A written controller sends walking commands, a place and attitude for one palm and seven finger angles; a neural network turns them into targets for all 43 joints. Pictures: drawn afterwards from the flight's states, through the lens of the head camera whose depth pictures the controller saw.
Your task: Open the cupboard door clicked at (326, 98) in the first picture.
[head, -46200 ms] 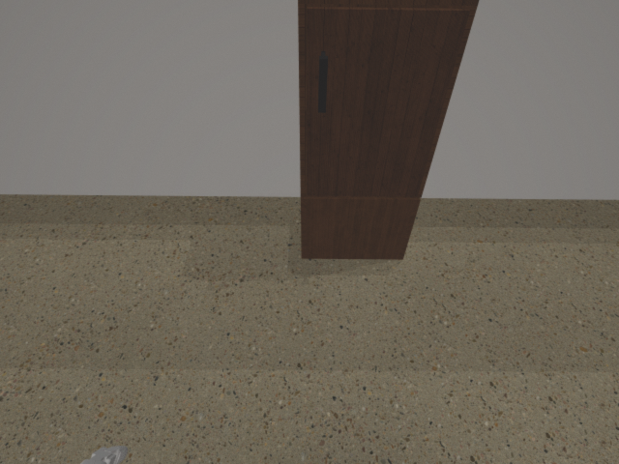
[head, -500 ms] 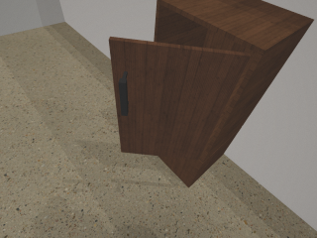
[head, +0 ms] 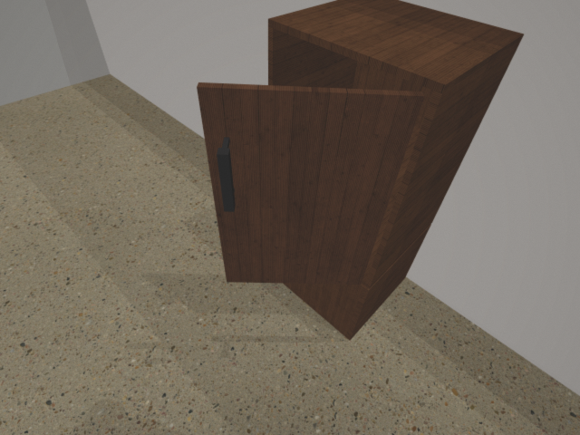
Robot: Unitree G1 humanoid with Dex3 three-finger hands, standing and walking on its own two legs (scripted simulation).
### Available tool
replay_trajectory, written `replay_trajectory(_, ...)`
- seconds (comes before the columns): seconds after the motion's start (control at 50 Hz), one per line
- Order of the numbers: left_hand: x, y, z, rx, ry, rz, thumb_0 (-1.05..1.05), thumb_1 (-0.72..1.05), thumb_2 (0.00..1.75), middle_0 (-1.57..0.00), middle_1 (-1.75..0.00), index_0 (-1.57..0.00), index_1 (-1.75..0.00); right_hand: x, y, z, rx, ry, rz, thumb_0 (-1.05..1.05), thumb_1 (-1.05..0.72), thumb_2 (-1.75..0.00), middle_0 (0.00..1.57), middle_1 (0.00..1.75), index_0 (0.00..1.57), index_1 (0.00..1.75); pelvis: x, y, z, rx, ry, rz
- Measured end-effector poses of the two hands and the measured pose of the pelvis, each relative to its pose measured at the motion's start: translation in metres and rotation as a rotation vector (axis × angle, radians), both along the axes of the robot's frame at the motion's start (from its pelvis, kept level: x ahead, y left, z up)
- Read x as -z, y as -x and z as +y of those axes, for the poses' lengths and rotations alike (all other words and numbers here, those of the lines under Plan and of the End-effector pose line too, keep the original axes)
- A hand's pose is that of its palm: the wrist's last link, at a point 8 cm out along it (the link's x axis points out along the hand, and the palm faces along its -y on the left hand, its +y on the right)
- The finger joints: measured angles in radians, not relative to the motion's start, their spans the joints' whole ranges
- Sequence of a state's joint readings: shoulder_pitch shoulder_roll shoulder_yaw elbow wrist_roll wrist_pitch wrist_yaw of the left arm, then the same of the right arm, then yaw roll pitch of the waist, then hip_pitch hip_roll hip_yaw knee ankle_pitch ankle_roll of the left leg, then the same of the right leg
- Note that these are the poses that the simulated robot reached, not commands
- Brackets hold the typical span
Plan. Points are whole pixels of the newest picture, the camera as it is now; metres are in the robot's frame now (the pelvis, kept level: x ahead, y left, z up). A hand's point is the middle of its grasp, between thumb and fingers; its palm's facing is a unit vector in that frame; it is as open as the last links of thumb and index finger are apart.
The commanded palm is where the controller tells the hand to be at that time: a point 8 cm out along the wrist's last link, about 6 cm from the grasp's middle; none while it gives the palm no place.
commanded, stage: come to a stop and stand still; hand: left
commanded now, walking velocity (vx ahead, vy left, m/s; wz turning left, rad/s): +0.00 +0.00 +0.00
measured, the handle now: (228, 175) +0.58 +0.16 +0.03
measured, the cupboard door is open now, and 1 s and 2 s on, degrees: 44 44 44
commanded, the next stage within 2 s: look again from close up in 0.34 s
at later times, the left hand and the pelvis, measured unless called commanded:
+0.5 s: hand out of the picture -0.10 +0.14 -0.18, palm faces +0.05 -0.99 -0.16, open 7.4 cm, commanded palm none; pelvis -0.02 +0.00 -0.01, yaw +1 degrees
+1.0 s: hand out of the picture +0.01 +0.17 -0.18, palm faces +0.02 -0.98 -0.19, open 7.4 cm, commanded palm none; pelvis +0.00 -0.01 -0.01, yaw +0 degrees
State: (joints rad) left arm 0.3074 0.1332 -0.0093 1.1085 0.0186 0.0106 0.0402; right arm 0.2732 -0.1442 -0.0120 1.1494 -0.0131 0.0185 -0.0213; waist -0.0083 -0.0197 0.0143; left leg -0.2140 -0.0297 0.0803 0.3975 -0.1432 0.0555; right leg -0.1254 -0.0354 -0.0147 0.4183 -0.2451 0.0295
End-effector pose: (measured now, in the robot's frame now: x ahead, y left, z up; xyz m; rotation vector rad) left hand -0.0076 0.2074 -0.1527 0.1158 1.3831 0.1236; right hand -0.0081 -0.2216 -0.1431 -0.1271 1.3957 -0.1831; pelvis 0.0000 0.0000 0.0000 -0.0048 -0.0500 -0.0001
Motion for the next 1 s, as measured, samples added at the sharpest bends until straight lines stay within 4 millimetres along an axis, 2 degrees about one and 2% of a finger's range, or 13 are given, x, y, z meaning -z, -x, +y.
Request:
replay_trajectory(0.12, 0.001, 0.023, -0.002, -0.013, 0.006, 0.025, 0.0, 0.91, 0.9, -0.2, -0.29, -0.2, -0.29, 0.001, 0.034, 0.005, 0.018, -0.01, 0.062, 0.0, -0.91, -0.9, 0.2, 0.3, 0.2, 0.3, 0.0, 0.011, 0.0, -0.004, 0.001, 0.011)
replay_trajectory(0.24, 0.0, 0.055, -0.002, -0.035, 0.001, 0.089, 0.0, 0.91, 0.9, -0.2, -0.29, -0.2, -0.29, 0.003, 0.05, 0.01, 0.028, -0.021, 0.088, 0.0, -0.91, -0.9, 0.2, 0.3, 0.2, 0.3, 0.001, 0.017, 0.0, -0.005, 0.002, 0.016)
replay_trajectory(0.36, -0.003, 0.08, -0.006, -0.058, -0.001, 0.142, 0.0, 0.91, 0.9, -0.2, -0.29, -0.2, -0.29, 0.004, 0.048, 0.012, 0.02, -0.033, 0.082, 0.0, -0.91, -0.9, 0.2, 0.3, 0.2, 0.3, 0.001, 0.021, -0.002, -0.006, 0.001, 0.023)
replay_trajectory(0.48, -0.002, 0.092, -0.014, -0.057, 0.0, 0.153, 0.0, 0.91, 0.9, -0.2, -0.29, -0.2, -0.29, 0.008, 0.031, 0.01, -0.009, -0.04, 0.033, 0.0, -0.91, -0.9, 0.2, 0.3, 0.2, 0.3, 0.004, 0.023, -0.004, -0.009, 0.014, 0.021)
replay_trajectory(0.56, 0.004, 0.082, -0.008, -0.053, -0.005, 0.116, 0.0, 0.91, 0.9, -0.2, -0.29, -0.2, -0.29, 0.015, 0.016, 0.005, -0.035, -0.027, -0.036, 0.01, -0.92, -0.9, 0.2, 0.3, 0.2, 0.3, 0.013, 0.022, 0.001, -0.024, 0.031, 0.02)
replay_trajectory(0.74, -0.003, 0.027, 0.013, -0.043, -0.065, -0.053, 0.0, 0.91, 0.9, -0.2, -0.29, -0.2, -0.29, 0.017, -0.012, 0.001, -0.053, -0.023, -0.105, 0.02, -0.93, -0.9, 0.2, 0.3, 0.2, 0.3, 0.012, 0.011, 0.003, -0.018, 0.006, 0.022)
replay_trajectory(0.86, -0.005, 0.004, 0.014, -0.007, -0.063, -0.076, 0.0, 0.91, 0.9, -0.2, -0.29, -0.2, -0.29, 0.008, -0.023, -0.007, -0.047, -0.007, -0.132, 0.02, -0.93, -0.9, 0.2, 0.3, 0.2, 0.3, 0.009, 0.005, -0.001, -0.002, 0.0, 0.03)
replay_trajectory(1.0, -0.003, -0.012, 0.007, 0.011, -0.038, -0.071, 0.0, 0.91, 0.9, -0.2, -0.29, -0.2, -0.29, 0.001, -0.024, -0.011, -0.05, 0.008, -0.101, 0.01, -0.92, -0.9, 0.2, 0.3, 0.2, 0.3, 0.006, -0.002, -0.006, 0.0, 0.002, 0.035)
